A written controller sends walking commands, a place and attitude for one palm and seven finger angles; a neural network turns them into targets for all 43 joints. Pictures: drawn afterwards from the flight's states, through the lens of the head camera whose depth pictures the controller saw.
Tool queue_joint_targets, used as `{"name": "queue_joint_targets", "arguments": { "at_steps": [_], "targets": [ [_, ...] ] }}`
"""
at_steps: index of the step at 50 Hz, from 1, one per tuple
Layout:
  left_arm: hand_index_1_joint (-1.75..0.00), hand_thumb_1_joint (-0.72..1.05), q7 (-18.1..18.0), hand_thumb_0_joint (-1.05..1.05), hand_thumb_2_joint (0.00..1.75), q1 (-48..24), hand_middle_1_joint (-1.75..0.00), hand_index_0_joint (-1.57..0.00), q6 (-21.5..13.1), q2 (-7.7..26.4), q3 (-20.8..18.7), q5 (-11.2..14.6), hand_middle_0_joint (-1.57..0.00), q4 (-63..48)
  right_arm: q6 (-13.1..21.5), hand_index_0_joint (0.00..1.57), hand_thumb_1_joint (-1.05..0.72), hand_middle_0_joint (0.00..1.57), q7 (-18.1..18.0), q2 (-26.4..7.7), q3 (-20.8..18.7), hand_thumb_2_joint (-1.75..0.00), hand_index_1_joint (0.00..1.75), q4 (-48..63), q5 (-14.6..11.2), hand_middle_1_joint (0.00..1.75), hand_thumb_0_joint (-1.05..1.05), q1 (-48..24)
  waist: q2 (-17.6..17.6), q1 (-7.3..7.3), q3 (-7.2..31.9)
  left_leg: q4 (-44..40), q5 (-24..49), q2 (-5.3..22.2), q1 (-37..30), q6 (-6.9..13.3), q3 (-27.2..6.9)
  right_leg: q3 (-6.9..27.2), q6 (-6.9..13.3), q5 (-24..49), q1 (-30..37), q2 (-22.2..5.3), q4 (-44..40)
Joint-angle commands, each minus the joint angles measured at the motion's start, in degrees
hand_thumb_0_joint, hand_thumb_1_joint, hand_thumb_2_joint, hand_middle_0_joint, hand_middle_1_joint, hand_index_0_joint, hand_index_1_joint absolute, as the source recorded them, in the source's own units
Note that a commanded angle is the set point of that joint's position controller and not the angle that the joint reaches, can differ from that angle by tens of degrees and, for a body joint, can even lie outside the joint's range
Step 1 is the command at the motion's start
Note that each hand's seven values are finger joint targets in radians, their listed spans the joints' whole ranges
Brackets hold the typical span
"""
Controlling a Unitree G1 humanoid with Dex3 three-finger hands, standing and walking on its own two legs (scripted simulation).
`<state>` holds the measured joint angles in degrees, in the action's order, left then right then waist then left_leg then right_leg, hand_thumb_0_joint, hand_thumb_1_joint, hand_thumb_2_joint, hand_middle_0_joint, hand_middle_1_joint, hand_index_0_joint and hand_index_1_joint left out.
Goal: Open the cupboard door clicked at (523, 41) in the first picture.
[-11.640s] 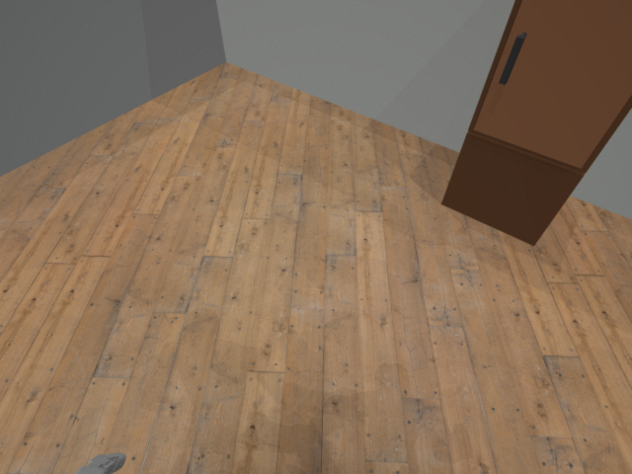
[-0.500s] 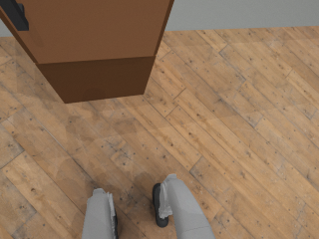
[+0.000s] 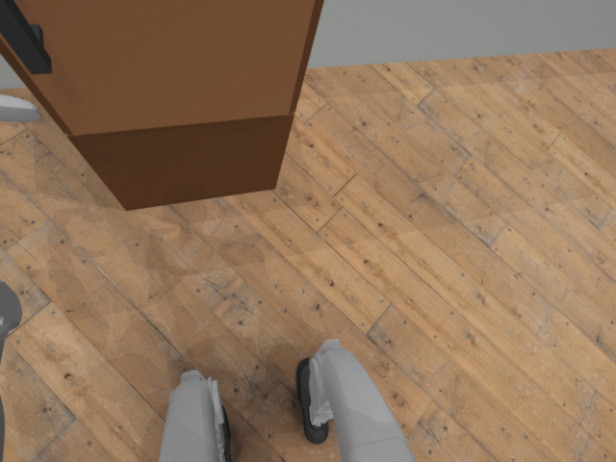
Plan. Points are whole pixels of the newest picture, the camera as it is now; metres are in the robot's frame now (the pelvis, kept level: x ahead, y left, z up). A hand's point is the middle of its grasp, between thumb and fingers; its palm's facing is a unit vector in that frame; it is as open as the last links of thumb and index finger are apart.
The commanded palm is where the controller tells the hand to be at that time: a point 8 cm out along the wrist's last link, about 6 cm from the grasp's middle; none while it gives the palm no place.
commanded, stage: slide the fingers in behind the handle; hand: left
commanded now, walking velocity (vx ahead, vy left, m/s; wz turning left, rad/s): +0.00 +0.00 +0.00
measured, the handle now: out of the picture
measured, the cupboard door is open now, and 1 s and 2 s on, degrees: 0 0 0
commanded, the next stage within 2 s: close the thumb around the handle in 1.00 s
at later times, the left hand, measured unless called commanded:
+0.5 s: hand (24, 49) +0.56 +0.23 +0.06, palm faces +0.10 -0.99 -0.03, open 14.0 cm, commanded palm +0.54 +0.26 +0.06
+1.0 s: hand (24, 50) +0.57 +0.23 +0.06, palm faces +0.10 -0.99 -0.03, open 14.0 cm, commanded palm +0.55 +0.26 +0.06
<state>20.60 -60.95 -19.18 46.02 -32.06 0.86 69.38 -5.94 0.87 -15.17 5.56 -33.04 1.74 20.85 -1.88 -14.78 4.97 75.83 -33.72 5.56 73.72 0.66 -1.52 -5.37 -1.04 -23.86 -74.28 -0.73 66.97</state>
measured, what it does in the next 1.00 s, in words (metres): stands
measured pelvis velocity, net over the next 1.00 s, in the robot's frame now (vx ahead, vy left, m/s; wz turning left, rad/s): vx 0.00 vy -0.01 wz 0.01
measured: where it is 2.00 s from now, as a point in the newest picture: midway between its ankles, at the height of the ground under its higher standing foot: (268, 437)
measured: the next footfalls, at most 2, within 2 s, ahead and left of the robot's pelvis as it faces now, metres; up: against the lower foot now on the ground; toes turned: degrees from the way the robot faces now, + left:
none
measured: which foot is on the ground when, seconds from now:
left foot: down 0.00-1.00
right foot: down 0.00-1.00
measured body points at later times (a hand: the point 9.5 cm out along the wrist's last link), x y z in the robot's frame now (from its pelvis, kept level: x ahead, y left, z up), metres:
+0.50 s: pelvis +0.01 -0.01 +0.00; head +0.20 +0.03 +0.41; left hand +0.55 +0.28 +0.06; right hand +0.00 -0.27 -0.10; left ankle +0.00 +0.11 -0.61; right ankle +0.06 -0.14 -0.61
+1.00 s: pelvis +0.00 -0.01 +0.00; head +0.21 +0.03 +0.40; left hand +0.55 +0.29 +0.06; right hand -0.01 -0.27 -0.10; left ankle +0.00 +0.11 -0.61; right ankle +0.06 -0.14 -0.61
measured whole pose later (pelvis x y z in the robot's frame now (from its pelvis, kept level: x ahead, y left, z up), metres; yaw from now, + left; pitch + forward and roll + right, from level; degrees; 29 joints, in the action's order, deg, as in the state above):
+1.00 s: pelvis +0.00 -0.01 +0.00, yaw +0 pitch +31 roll -5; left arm 15.7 -60.6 -21.1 40.0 -29.8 1.1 68.1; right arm -5.6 1.6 -15.0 4.2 -34.3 2.2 20.8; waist -2.1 -14.1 5.2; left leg 75.2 -33.9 5.4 72.9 0.1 -1.2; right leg -4.9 -0.6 -24.6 -74.3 -0.7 67.6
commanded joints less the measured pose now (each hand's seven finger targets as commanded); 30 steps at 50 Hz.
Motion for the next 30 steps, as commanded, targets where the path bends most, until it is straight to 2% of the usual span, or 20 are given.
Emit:
{"name": "queue_joint_targets", "arguments": {
  "at_steps": [1,3,4,5,6,8,9,10,11,13,14,15,17,19,20,22,24,27,29,30],
  "targets": [
    [-1.20,-0.50,-0.6,0.00,0.30,-23.2,-1.20,-0.30,-4.2,15.7,-1.3,1.5,-0.30,-12.5,0.6,0.20,-0.90,0.20,-1.0,-12.3,-4.8,-0.90,0.30,0.6,0.7,0.30,0.00,12.8,-14.9,0.37,34.7,-8.9,29.2,-2.2,-25.6,0.6,-3.5,1.4,1.8,13.6,17.6,3.1,-5.0],
    [-1.20,-0.50,-0.7,0.00,0.30,-23.0,-1.20,-0.30,-4.3,13.5,0.1,1.4,-0.30,-12.6,0.6,0.20,-0.90,0.20,-0.8,-12.2,-5.0,-0.90,0.30,0.6,0.6,0.30,0.00,12.9,-15.7,0.07,35.8,-8.6,30.7,-2.3,-27.1,0.5,-3.7,1.3,2.0,14.2,16.4,3.0,-4.6],
    [-1.20,-0.50,-1.1,0.00,0.30,-23.2,-1.20,-0.30,-4.2,13.9,-0.2,1.1,-0.30,-12.5,0.4,0.20,-0.90,0.20,-0.8,-12.2,-5.0,-0.90,0.30,0.3,0.7,0.30,0.00,13.0,-15.8,0.34,35.5,-8.7,30.8,-2.2,-27.3,0.3,-3.7,1.3,1.9,14.1,16.4,3.0,-4.7],
    [-1.20,-0.50,-1.4,0.00,0.30,-23.7,-1.20,-0.30,-4.2,13.2,0.1,1.4,-0.30,-12.7,0.5,0.20,-0.90,0.20,-0.8,-12.2,-5.1,-0.90,0.30,0.3,0.7,0.30,0.00,13.0,-14.7,-0.17,35.2,-8.6,30.3,-2.2,-26.8,0.5,-3.6,1.4,1.8,14.2,16.7,3.1,-4.9],
    [-1.20,-0.50,-1.7,0.00,0.30,-23.3,-1.20,-0.30,-4.2,13.3,0.0,1.1,-0.30,-12.8,0.4,0.20,-0.90,0.20,-0.7,-12.1,-5.1,-0.90,0.30,0.3,0.8,0.30,0.00,13.2,-15.0,0.21,35.0,-8.9,30.7,-2.2,-26.9,0.4,-3.6,1.3,1.9,14.5,17.1,3.0,-4.9],
    [-1.20,-0.50,-2.2,0.00,0.30,-22.7,-1.20,-0.30,-4.7,12.5,-0.1,1.3,-0.30,-14.6,0.4,0.20,-0.90,0.20,-0.5,-12.0,-5.3,-0.90,0.30,0.4,0.9,0.30,0.00,13.1,-16.0,0.65,37.2,-8.6,32.2,-2.3,-28.5,0.4,-3.6,1.4,2.1,15.5,17.2,3.0,-4.6],
    [-1.20,-0.50,-2.5,0.00,0.30,-22.6,-1.20,-0.30,-4.8,13.1,-0.8,1.3,-0.30,-14.5,0.3,0.20,-0.90,0.20,-0.5,-12.0,-5.3,-0.90,0.30,0.4,0.9,0.30,0.00,13.2,-15.0,0.81,37.2,-8.7,32.5,-2.3,-28.1,0.3,-3.5,1.5,2.0,16.2,18.3,3.1,-4.7],
    [-1.20,-0.50,-2.7,0.00,0.30,-21.6,-1.20,-0.30,-4.6,12.6,-0.5,1.2,-0.30,-13.7,0.3,0.20,-0.90,0.20,-0.4,-11.8,-5.3,-0.90,0.30,0.6,0.8,0.30,0.00,13.0,-15.1,0.97,36.2,-8.8,31.8,-2.4,-27.0,0.3,-3.2,1.6,2.0,16.2,18.9,3.1,-4.9],
    [-1.20,-0.50,-3.0,0.00,0.30,-21.5,-1.20,-0.30,-4.5,12.3,-0.3,1.2,-0.30,-13.2,0.2,0.20,-0.90,0.20,-0.4,-11.8,-5.2,-0.90,0.30,0.5,0.7,0.30,0.00,12.9,-13.8,0.72,34.9,-9.0,31.0,-2.4,-26.1,0.5,-3.1,1.7,1.9,16.0,19.1,3.1,-5.1],
    [-1.20,-0.50,-3.5,0.00,0.30,-22.3,-1.20,-0.30,-5.1,11.4,-0.1,1.2,-0.30,-15.3,0.4,0.20,-0.90,0.20,-0.3,-11.6,-5.5,-0.90,0.30,0.7,0.8,0.30,0.00,12.9,-14.4,0.81,36.6,-8.8,31.7,-2.5,-27.0,0.6,-3.0,1.9,2.0,17.1,19.7,3.1,-4.8],
    [-1.20,-0.50,-3.8,0.00,0.30,-21.5,-1.20,-0.30,-5.1,11.4,-0.1,1.0,-0.30,-14.9,0.3,0.20,-0.90,0.20,-0.3,-11.6,-5.5,-0.90,0.30,0.6,0.9,0.30,0.00,13.0,-15.1,1.13,36.6,-9.0,32.5,-2.5,-27.5,0.3,-2.9,1.8,2.0,17.4,19.8,3.0,-4.9],
    [-1.20,-0.50,-4.0,0.00,0.30,-22.3,-1.20,-0.30,-5.2,10.5,0.7,0.9,-0.30,-14.9,0.3,0.20,-0.90,0.20,-0.3,-11.5,-5.5,-0.90,0.30,0.3,0.8,0.30,0.00,12.8,-15.2,0.76,36.0,-9.1,32.0,-2.4,-27.7,0.3,-2.9,1.8,1.9,16.8,19.0,3.0,-5.1],
    [-1.20,-0.50,-4.7,0.00,0.30,-21.9,-1.20,-0.30,-5.1,9.4,1.1,1.1,-0.30,-13.5,0.4,0.20,-0.90,0.20,-0.2,-11.3,-5.5,-0.90,0.30,0.3,0.8,0.30,0.00,12.6,-12.4,0.29,34.2,-9.0,29.6,-2.6,-24.9,0.7,-2.5,2.1,1.7,16.3,20.3,3.1,-5.5],
    [-1.20,-0.50,-5.0,0.00,0.30,-22.7,-1.20,-0.30,-5.6,9.1,1.3,1.0,-0.30,-13.2,0.6,0.20,-0.90,0.20,-0.3,-11.3,-5.4,-0.90,0.30,0.3,0.9,0.30,0.00,12.6,-13.4,0.34,34.4,-9.1,28.8,-2.8,-24.6,0.7,-2.4,2.2,1.8,16.1,20.4,3.1,-5.3],
    [-1.20,-0.50,-5.2,0.00,0.30,-23.1,-1.20,-0.30,-5.8,10.4,0.3,0.9,-0.30,-13.5,0.6,0.20,-0.90,0.20,-0.4,-11.4,-5.4,-0.90,0.30,0.0,1.0,0.30,0.00,12.7,-12.6,0.29,34.8,-8.8,29.1,-2.7,-24.3,0.8,-2.3,2.4,1.8,16.8,20.9,3.0,-5.3],
    [-1.20,-0.50,-5.5,0.00,0.30,-22.1,-1.20,-0.30,-5.9,8.7,1.4,0.8,-0.30,-12.8,0.7,0.20,-0.90,0.20,-0.3,-11.2,-5.5,-0.90,0.30,0.2,1.0,0.30,0.00,12.8,-12.0,0.22,35.1,-8.8,29.6,-2.9,-24.1,0.8,-2.1,2.5,1.8,17.6,21.7,2.9,-5.3],
    [-1.20,-0.50,-5.5,0.00,0.30,-21.3,-1.20,-0.30,-6.1,9.9,0.4,0.7,-0.30,-11.9,0.7,0.20,-0.90,0.20,-0.3,-11.2,-5.4,-0.90,0.30,0.2,1.0,0.30,0.00,12.7,-12.7,0.77,34.8,-8.7,29.6,-2.9,-23.6,0.7,-2.0,2.4,1.9,17.8,21.7,2.9,-4.9],
    [-1.20,-0.50,-5.6,0.00,0.30,-21.7,-1.20,-0.30,-6.0,9.1,1.1,0.8,-0.30,-11.5,0.8,0.20,-0.90,0.20,-0.2,-11.1,-5.4,-0.90,0.30,0.5,0.9,0.30,0.00,12.5,-10.9,0.32,34.2,-8.7,27.7,-3.0,-21.3,1.0,-1.5,2.9,1.7,17.7,23.2,3.0,-5.3],
    [-1.20,-0.50,-5.7,0.00,0.30,-23.6,-1.20,-0.30,-6.4,8.8,1.7,0.6,-0.30,-12.6,0.8,0.20,-0.90,0.20,-0.3,-11.1,-5.4,-0.90,0.30,0.2,1.0,0.30,0.00,12.5,-12.8,0.30,35.6,-8.5,28.5,-3.0,-22.9,0.8,-1.9,2.8,1.8,17.6,22.1,2.9,-4.7],
    [-1.20,-0.50,-5.8,0.00,0.30,-24.0,-1.20,-0.30,-6.4,7.5,2.3,0.8,-0.30,-13.0,0.9,0.20,-0.90,0.20,-0.2,-11.0,-5.6,-0.90,0.30,0.2,1.0,0.30,0.00,12.5,-13.0,-0.01,35.8,-8.4,28.8,-3.0,-23.4,0.8,-1.8,2.7,1.8,17.7,21.7,2.9,-4.8]
  ]
}}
